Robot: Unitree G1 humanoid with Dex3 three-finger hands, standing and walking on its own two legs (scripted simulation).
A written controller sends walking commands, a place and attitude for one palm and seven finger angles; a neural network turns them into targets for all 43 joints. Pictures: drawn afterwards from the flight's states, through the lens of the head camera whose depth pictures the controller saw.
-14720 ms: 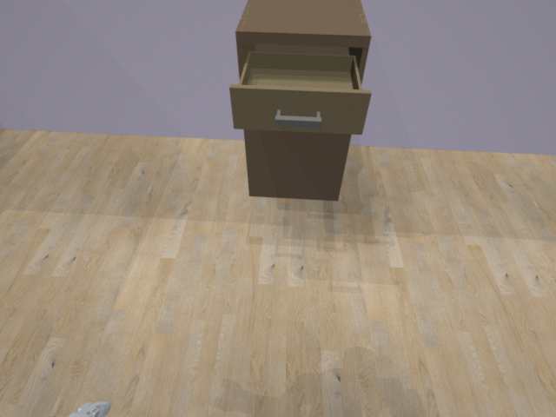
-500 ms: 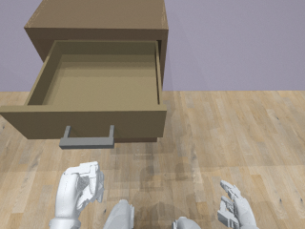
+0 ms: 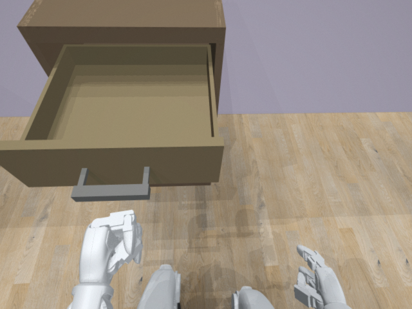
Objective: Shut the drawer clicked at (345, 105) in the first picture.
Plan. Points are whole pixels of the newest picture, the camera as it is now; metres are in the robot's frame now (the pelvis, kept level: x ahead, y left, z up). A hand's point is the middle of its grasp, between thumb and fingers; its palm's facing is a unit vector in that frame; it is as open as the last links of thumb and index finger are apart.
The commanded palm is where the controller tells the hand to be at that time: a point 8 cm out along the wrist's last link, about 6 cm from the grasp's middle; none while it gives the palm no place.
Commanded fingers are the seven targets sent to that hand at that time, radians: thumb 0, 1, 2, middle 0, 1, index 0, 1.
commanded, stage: bring the fist close to the handle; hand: left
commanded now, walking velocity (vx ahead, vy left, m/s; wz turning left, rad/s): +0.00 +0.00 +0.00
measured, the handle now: (114, 182) +0.34 +0.19 +0.04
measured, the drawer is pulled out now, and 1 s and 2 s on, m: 0.30 0.27 0.15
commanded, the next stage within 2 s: push the drawer shut in 0.12 s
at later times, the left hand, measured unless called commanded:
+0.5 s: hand (141, 228) +0.26 +0.12 +0.04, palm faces +0.03 -1.00 -0.03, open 3.3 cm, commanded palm +0.24 +0.18 +0.04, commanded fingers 0.00 0.90 0.90 -1.40 -1.60 -1.40 -1.60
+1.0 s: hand (141, 209) +0.29 +0.13 +0.03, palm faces +0.02 -1.00 -0.04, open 2.8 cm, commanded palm +0.30 +0.18 +0.04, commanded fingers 0.00 0.90 0.90 -1.40 -1.60 -1.40 -1.60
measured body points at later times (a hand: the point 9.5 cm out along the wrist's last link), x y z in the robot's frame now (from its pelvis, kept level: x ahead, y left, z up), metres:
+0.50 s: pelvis +0.00 -0.01 +0.00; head +0.08 +0.00 +0.44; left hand +0.25 +0.18 +0.04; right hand +0.18 -0.24 -0.09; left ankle +0.06 +0.12 -0.62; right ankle -0.03 -0.11 -0.62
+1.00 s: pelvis -0.02 +0.00 +0.00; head +0.07 +0.01 +0.44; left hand +0.28 +0.19 +0.04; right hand +0.15 -0.24 -0.10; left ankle +0.06 +0.12 -0.62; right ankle -0.03 -0.11 -0.62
